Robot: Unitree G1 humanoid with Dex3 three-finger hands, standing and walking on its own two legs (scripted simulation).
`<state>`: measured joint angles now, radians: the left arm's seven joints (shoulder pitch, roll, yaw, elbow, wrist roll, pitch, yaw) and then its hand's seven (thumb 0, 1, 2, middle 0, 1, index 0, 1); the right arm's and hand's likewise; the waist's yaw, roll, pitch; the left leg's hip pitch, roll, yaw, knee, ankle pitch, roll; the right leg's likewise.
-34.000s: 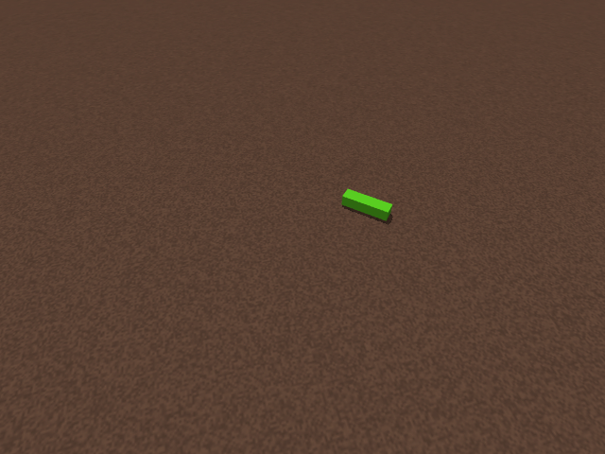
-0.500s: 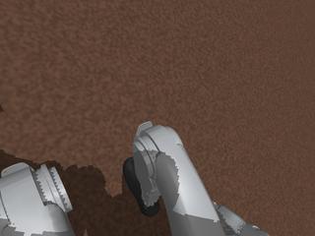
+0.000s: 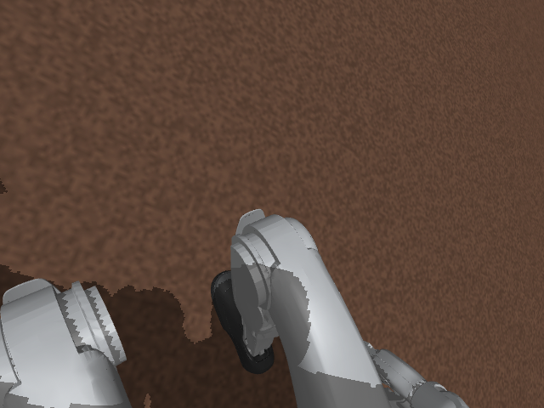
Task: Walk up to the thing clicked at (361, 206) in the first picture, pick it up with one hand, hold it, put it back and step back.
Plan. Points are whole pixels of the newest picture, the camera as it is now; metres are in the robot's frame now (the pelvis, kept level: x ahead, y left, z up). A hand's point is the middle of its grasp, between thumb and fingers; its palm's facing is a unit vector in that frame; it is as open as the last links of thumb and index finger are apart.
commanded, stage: close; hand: left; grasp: from above
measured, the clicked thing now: out of the picture +0.44 +0.36 -0.27
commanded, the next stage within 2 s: settle in 0.68 s
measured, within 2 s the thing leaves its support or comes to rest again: leaves its support in 1.12 s
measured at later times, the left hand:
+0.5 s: hand out of the picture +0.43 +0.35 -0.25, palm faces -0.41 -0.20 -0.89, open 9.4 cm
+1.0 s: hand out of the picture +0.43 +0.36 -0.25, palm faces -0.40 -0.21 -0.89, open 9.2 cm
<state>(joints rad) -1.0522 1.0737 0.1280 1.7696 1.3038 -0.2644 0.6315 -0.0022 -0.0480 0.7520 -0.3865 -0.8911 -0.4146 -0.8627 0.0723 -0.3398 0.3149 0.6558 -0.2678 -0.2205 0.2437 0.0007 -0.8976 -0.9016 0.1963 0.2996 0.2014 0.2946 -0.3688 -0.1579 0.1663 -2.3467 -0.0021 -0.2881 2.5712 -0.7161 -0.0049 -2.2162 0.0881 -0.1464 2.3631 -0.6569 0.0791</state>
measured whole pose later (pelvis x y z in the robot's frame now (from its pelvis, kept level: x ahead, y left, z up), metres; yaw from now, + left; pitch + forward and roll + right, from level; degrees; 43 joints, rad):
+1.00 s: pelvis +0.00 +0.00 +0.00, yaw +0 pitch +27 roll -16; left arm -1.04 1.06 0.16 1.71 1.27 -0.24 0.60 0.00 0.10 0.50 -0.65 -0.69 -0.70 -0.62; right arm 0.09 -0.35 0.31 0.66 -0.27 -0.22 0.24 0.00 -0.91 -0.90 0.20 0.30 0.20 0.29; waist -0.36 -0.15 0.17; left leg -2.35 0.00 -0.29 2.56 -0.72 -0.01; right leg -2.22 0.08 -0.15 2.35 -0.66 0.08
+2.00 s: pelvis +0.00 -0.01 +0.04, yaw +7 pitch +34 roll -10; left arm -0.90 0.79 0.11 1.26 1.18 -0.17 0.24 -0.01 0.10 0.43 -0.75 -0.58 -0.78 -0.52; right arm 0.18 -0.30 0.08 0.69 -0.11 -0.03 0.16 0.00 -0.92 -0.90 0.20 0.30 0.20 0.29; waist -0.22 0.01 -0.06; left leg -2.31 -0.01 -0.17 2.37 -0.66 -0.01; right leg -2.22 0.02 -0.06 2.27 -0.66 0.06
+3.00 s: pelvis +0.02 -0.01 +0.33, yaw +13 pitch +20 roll -3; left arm -0.32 0.49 -0.11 0.69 0.97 0.01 0.03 -0.01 0.12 0.41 -0.74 -0.57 -0.78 -0.51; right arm 0.21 -0.24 -0.01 0.69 0.04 0.00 -0.04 0.01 -0.90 -0.90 0.20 0.30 0.20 0.29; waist -0.07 0.04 -0.15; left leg -1.22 0.03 -0.05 1.40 -0.53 0.00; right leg -1.18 0.00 0.00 1.34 -0.51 0.04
